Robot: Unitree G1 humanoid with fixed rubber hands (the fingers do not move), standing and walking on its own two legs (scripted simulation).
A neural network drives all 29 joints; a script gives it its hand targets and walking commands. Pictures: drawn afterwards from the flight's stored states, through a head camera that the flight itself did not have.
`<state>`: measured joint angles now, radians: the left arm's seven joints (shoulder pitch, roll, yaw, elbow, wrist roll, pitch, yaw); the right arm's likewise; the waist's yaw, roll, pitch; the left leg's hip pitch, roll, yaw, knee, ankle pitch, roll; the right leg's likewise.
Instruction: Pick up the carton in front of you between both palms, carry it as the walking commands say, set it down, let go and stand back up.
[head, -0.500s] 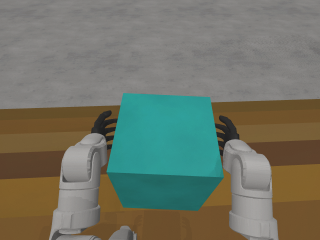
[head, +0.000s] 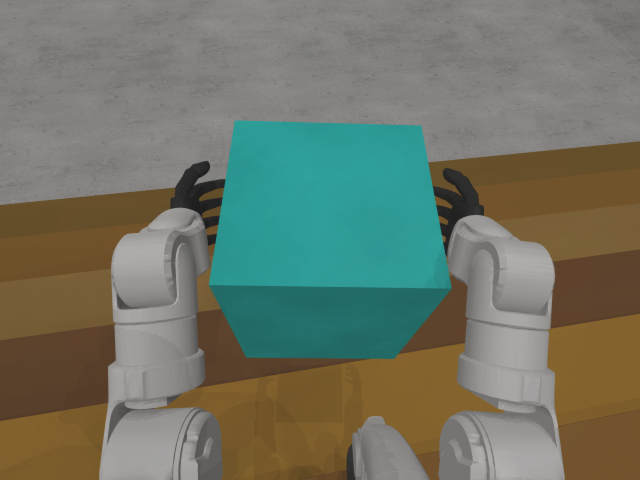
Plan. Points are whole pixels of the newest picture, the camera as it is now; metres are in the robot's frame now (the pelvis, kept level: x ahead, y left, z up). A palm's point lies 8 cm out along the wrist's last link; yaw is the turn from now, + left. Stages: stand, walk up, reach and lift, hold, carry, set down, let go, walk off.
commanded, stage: carry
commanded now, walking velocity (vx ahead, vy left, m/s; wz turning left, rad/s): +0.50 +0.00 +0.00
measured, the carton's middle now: (324, 254) +0.39 -0.02 +0.02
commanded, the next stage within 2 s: none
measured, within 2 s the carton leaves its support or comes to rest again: neither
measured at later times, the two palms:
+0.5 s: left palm (247, 135) +0.69 +0.10 -0.07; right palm (401, 126) +0.72 -0.19 -0.07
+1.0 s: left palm (298, 56) +1.07 +0.00 -0.15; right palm (413, 68) +1.03 -0.29 -0.16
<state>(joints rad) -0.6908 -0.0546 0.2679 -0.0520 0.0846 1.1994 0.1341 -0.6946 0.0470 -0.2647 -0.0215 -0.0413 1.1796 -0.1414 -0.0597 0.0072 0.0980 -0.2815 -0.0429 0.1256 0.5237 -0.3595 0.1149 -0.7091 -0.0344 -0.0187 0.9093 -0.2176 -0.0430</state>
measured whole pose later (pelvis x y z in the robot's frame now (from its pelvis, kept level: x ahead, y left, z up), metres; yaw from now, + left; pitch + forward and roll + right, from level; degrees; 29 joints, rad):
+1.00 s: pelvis +0.71 -0.10 -0.26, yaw -1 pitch +3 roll +1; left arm -0.59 -0.03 0.25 0.14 0.09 1.16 0.12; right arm -0.63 -0.02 -0.12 0.21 0.02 1.15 -0.16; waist -0.14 0.03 -0.04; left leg -0.34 -0.15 0.08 0.78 -0.50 0.17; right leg -0.75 -0.03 0.08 1.12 -0.21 -0.02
